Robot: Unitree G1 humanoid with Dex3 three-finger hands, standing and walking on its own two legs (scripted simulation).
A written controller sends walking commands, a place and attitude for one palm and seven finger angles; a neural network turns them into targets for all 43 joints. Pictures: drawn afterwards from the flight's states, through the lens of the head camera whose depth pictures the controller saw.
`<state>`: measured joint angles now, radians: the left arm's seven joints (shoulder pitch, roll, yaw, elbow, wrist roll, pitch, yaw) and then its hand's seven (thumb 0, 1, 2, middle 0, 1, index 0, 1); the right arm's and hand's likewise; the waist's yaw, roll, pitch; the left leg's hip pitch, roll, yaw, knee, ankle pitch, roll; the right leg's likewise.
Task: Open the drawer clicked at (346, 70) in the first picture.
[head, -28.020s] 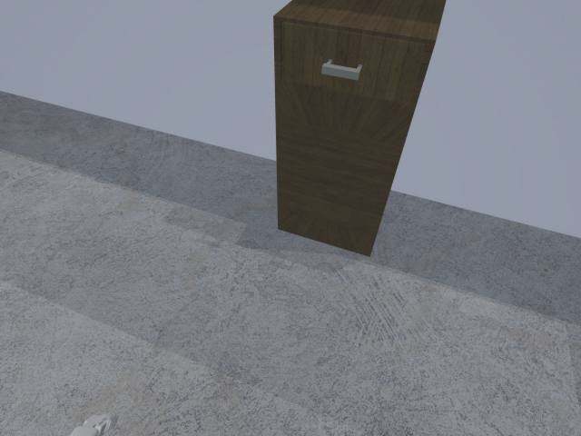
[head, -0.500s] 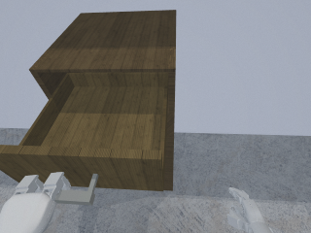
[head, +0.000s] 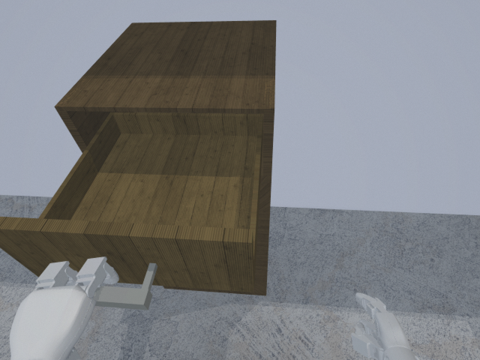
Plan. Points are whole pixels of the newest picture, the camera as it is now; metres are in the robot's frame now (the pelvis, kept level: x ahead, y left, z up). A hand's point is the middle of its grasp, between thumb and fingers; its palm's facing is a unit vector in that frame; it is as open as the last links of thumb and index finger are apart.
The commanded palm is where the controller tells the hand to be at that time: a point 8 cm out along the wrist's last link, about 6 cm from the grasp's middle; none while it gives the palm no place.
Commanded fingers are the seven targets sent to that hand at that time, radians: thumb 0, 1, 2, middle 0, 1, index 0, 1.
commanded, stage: lift the hand off the handle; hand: left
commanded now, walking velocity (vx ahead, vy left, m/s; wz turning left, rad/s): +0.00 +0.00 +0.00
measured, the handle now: (118, 282) +0.20 +0.21 +0.07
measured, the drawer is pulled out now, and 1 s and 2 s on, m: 0.27 0.27 0.27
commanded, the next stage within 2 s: draw the hand back to the body in 1.60 s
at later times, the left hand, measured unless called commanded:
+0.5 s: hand (89, 314) +0.16 +0.24 +0.06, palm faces +0.04 -0.12 -0.99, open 13.4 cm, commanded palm +0.13 +0.23 +0.14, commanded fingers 0.00 -0.50 0.30 -0.30 -1.20 -0.30 -1.20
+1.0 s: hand (66, 292) +0.16 +0.23 +0.14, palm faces +0.09 -0.12 -0.99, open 13.4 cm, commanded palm +0.13 +0.23 +0.21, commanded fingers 0.00 -0.50 0.30 -0.30 -1.20 -0.30 -1.20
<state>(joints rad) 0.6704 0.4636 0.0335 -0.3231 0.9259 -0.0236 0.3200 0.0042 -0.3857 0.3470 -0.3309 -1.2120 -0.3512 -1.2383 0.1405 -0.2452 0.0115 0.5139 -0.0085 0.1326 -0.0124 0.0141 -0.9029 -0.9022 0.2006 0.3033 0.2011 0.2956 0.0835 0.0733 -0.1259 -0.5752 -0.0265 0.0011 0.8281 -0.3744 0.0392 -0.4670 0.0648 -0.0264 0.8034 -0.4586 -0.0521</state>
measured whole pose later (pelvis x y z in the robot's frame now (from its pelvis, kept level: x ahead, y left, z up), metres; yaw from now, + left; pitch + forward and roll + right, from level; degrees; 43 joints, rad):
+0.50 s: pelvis +0.00 +0.01 +0.00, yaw +0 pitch +6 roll -1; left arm 0.62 0.45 -0.05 -0.36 0.93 0.05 0.29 0.00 -0.49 0.30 -0.33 -1.20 -0.39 -1.25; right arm 0.15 -0.23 0.03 0.51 0.00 0.13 0.00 0.02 -0.90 -0.90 0.20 0.30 0.20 0.30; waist 0.09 0.09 -0.13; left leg -0.55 -0.03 0.01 0.82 -0.37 0.05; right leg -0.44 0.06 -0.02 0.80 -0.46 -0.04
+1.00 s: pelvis +0.00 +0.01 +0.02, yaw +0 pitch +1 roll -1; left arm 0.61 0.52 -0.01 -0.59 0.85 0.13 0.11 0.00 -0.49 0.30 -0.33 -1.20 -0.39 -1.24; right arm 0.14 -0.25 0.05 0.48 0.03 0.13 0.00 0.01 -0.90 -0.90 0.20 0.30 0.20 0.30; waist 0.11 0.12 -0.09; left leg -0.37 -0.03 0.01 0.66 -0.31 0.05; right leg -0.26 0.06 -0.01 0.61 -0.37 -0.03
